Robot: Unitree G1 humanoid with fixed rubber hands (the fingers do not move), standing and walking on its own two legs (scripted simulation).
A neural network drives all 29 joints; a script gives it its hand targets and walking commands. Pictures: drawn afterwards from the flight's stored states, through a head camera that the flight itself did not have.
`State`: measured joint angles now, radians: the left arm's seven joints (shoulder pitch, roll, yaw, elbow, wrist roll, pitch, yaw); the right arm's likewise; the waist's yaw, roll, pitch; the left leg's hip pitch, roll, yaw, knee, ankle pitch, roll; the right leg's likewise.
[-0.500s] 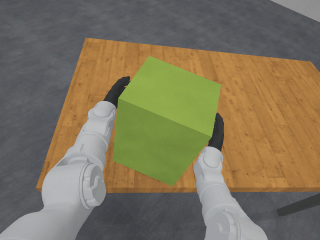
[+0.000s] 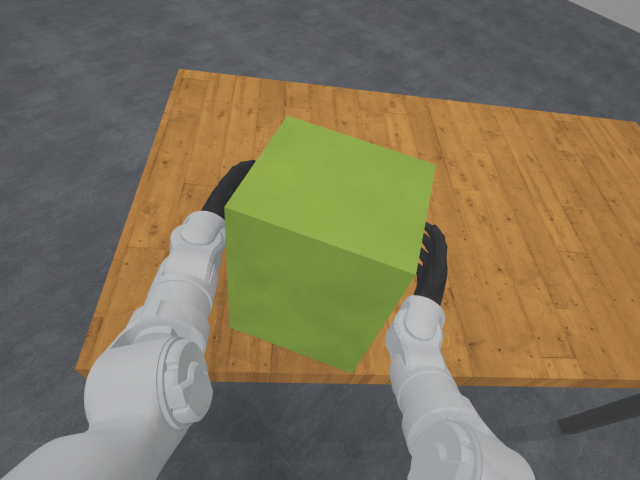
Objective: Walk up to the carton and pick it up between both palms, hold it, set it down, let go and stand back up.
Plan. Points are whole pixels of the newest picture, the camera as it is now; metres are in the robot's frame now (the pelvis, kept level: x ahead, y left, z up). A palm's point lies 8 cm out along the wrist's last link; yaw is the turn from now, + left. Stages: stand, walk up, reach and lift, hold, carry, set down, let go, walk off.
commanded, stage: set down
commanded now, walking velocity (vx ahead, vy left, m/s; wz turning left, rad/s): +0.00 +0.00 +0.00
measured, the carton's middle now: (322, 254) +0.40 -0.02 +0.03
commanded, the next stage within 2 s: none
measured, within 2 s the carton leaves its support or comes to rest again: neither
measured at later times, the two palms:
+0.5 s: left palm (218, 224) +0.44 +0.11 +0.04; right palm (423, 296) +0.34 -0.15 +0.03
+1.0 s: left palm (215, 216) +0.46 +0.12 +0.04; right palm (441, 288) +0.35 -0.18 +0.03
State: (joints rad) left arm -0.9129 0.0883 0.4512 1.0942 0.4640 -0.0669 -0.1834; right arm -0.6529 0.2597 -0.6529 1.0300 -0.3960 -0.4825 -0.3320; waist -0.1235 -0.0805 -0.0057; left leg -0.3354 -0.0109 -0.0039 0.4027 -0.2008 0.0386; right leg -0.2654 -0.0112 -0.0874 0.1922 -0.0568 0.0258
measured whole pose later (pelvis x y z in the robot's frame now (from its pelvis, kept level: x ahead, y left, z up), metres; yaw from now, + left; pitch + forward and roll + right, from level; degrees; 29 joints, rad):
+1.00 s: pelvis +0.00 +0.02 -0.02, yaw -4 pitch +13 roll -4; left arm -0.88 0.26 0.01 1.24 -0.08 -0.09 -0.04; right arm -0.71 0.08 -0.19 1.13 0.10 -0.27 -0.36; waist -0.18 -0.01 -0.14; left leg -0.53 0.02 0.05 0.61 -0.30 0.05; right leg -0.47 0.01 -0.04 0.38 -0.12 0.04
